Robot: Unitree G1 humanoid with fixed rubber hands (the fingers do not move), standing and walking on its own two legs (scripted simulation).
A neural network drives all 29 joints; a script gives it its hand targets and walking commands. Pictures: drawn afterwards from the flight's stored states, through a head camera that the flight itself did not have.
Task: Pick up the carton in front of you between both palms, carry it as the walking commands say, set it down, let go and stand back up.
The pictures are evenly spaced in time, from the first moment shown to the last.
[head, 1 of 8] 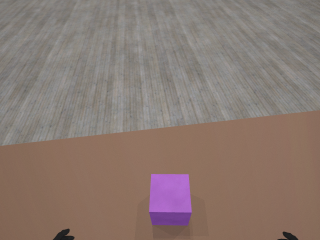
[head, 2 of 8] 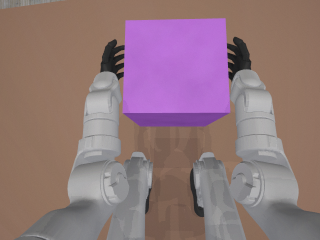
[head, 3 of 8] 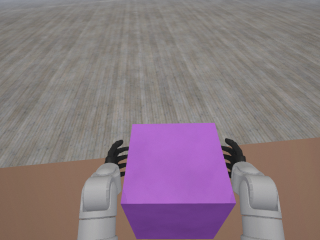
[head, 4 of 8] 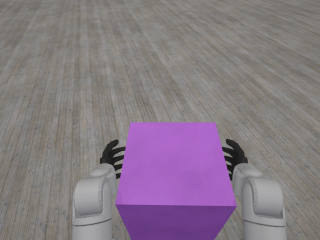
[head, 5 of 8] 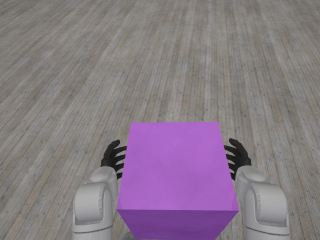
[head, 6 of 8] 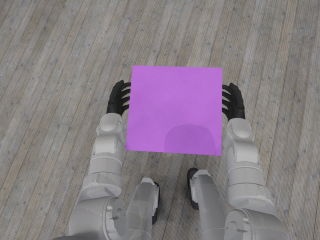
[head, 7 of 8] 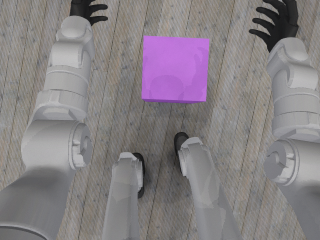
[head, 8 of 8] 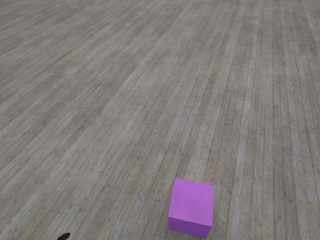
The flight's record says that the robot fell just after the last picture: no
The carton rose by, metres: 0.68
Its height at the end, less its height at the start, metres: -0.09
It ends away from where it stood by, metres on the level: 5.10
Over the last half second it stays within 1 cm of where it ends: yes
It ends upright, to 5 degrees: yes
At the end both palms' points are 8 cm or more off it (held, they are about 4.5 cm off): yes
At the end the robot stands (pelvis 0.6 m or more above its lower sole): yes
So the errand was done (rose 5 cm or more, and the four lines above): yes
